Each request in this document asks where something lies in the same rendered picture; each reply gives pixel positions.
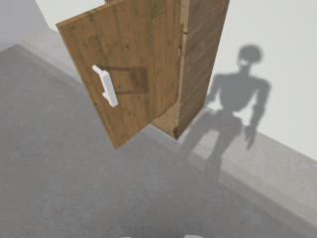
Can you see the handle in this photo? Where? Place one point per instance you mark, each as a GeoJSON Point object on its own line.
{"type": "Point", "coordinates": [109, 93]}

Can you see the cupboard door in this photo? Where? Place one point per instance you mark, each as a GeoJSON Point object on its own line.
{"type": "Point", "coordinates": [136, 42]}

